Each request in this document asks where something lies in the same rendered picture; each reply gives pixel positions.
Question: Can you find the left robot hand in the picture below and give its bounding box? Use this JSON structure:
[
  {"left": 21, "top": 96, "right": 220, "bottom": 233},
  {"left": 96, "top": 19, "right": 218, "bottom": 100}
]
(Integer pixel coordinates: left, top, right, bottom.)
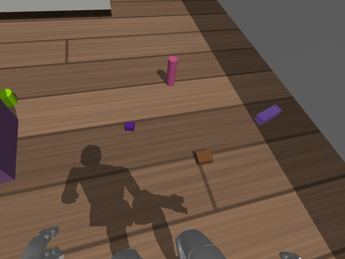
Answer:
[{"left": 22, "top": 227, "right": 65, "bottom": 259}]

